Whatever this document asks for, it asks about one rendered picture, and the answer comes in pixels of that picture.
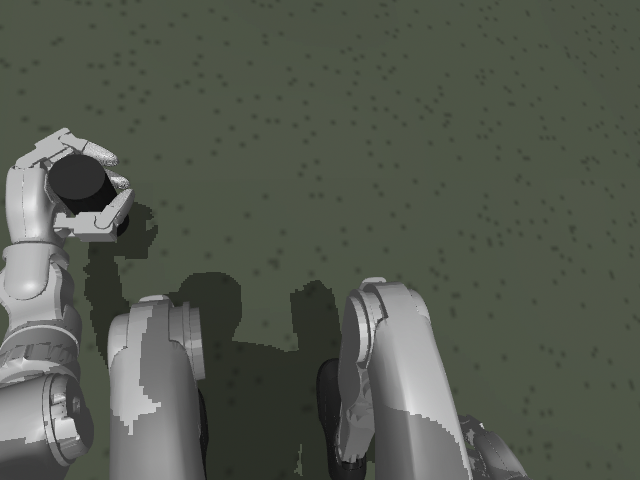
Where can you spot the left robot arm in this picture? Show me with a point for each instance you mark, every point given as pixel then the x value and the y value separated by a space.
pixel 44 422

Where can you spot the right robot hand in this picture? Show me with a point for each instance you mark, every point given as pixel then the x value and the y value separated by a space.
pixel 492 459

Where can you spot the left robot hand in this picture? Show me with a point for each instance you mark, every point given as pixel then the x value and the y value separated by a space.
pixel 35 213

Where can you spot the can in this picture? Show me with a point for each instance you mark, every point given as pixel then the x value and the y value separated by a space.
pixel 82 184

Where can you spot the right robot foot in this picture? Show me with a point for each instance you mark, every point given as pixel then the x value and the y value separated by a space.
pixel 329 403

